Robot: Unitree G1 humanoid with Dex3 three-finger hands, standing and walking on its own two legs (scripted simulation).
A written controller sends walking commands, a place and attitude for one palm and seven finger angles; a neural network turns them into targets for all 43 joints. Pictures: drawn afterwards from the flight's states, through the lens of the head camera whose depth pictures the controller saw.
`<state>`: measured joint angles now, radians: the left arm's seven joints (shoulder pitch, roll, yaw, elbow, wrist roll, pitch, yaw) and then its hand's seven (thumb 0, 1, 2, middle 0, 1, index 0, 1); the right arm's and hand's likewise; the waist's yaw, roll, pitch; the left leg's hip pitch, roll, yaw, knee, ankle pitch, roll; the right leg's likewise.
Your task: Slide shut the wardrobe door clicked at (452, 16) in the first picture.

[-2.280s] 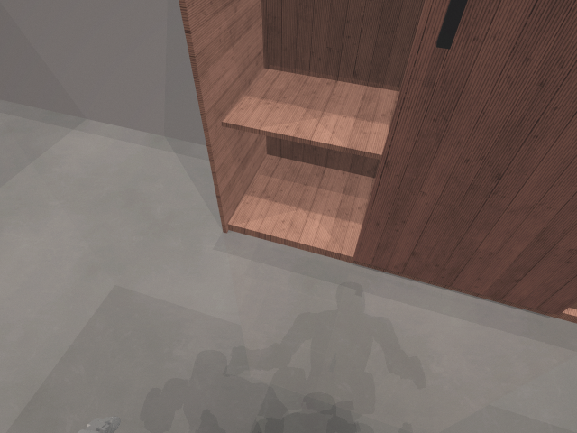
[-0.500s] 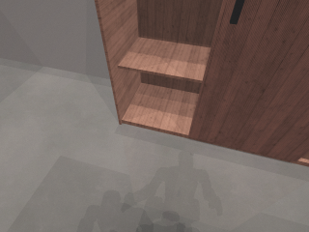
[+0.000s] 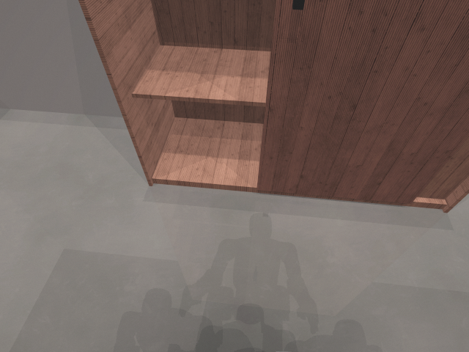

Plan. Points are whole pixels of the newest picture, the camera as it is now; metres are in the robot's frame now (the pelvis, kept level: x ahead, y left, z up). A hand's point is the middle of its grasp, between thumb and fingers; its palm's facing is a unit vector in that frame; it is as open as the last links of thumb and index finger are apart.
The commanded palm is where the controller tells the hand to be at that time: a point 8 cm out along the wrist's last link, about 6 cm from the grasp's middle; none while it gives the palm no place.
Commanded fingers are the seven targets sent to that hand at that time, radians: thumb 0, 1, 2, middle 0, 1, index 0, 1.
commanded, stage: take the last steps up to it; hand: right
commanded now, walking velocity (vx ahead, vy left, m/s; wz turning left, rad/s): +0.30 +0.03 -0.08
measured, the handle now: out of the picture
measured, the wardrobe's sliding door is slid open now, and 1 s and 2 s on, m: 0.57 0.57 0.57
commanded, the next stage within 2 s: come to a stop and stand still in 1.30 s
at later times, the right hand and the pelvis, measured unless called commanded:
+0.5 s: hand out of the picture +0.13 -0.19 -0.16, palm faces -0.02 +0.99 -0.15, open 7.4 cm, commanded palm none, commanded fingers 0.00 -0.90 -0.90 0.20 0.30 0.20 0.30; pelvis +0.08 -0.02 +0.01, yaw +0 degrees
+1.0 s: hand (322, 328) +0.21 -0.17 -0.19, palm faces +0.12 +0.98 -0.14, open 7.3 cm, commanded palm none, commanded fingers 0.00 -0.90 -0.90 0.20 0.30 0.20 0.30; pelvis +0.25 +0.00 +0.00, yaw -2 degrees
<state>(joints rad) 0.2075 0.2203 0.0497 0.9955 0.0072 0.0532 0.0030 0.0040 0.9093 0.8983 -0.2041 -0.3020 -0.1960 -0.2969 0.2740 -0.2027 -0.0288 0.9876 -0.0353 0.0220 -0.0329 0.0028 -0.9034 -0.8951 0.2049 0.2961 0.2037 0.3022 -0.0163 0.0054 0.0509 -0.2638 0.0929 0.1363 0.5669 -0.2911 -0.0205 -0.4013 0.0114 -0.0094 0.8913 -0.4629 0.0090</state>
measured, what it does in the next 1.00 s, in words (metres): walks ahead: left foot, then right foot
